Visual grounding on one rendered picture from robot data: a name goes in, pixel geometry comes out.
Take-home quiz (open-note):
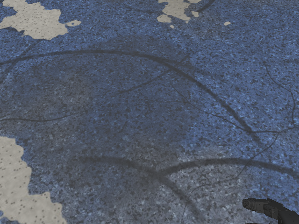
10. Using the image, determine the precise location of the right robot hand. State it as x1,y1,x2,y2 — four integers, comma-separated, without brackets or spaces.
242,198,299,224

